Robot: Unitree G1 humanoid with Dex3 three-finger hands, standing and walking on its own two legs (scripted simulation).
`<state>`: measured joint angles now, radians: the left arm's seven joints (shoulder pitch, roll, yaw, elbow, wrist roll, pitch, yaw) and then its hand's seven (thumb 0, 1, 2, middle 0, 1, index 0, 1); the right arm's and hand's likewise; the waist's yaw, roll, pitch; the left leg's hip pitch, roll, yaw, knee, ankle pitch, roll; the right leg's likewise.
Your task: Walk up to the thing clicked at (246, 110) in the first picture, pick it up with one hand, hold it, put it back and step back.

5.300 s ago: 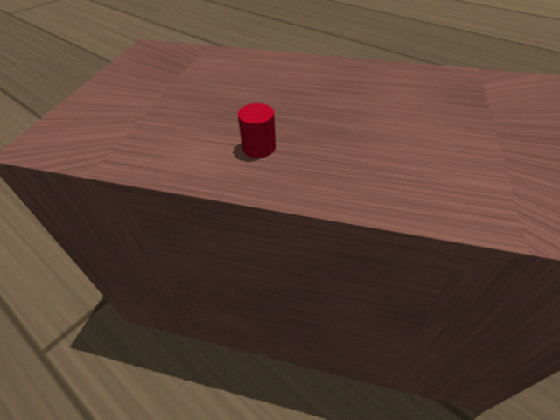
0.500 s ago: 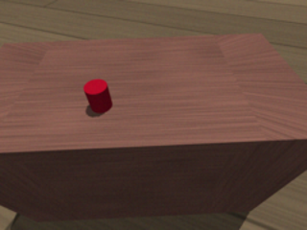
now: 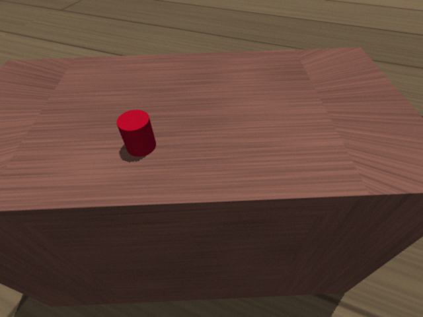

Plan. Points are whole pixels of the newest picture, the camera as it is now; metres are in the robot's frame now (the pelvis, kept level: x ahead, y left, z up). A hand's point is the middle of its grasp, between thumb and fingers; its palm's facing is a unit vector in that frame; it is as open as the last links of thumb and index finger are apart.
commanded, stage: stand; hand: left
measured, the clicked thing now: (137, 133) +0.51 +0.19 +0.06
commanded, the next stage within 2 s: rise first in 0.08 s
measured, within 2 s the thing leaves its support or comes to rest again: neither
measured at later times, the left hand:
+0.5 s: hand out of the picture +0.16 +0.25 -0.11, palm faces +0.22 -0.92 -0.33, open 12.9 cm
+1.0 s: hand (63, 286) +0.18 +0.26 +0.04, palm faces +0.34 -0.86 -0.39, open 17.5 cm
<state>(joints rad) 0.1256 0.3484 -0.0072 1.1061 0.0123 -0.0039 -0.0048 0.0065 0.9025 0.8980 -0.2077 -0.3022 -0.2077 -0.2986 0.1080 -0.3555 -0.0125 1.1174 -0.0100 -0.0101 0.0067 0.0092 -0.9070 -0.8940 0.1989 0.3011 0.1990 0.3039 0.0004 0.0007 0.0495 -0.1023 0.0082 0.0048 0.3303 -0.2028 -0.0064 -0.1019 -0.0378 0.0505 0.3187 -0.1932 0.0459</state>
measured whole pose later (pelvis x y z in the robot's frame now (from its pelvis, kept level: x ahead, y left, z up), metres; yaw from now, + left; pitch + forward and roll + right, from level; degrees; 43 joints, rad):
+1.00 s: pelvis +0.00 -0.01 -0.01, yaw +2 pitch -2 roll +0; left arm 0.42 0.31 0.24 0.01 -0.05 -0.13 0.04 -0.01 -0.53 0.00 -0.06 -0.05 -0.06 -0.04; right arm 0.26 -0.24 -0.12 0.61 0.02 -0.09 -0.05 0.00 0.47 -0.02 0.05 0.05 0.05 0.05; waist 0.05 0.05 0.02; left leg -0.14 0.02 -0.03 0.43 -0.25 -0.02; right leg -0.13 -0.03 0.02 0.43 -0.26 0.03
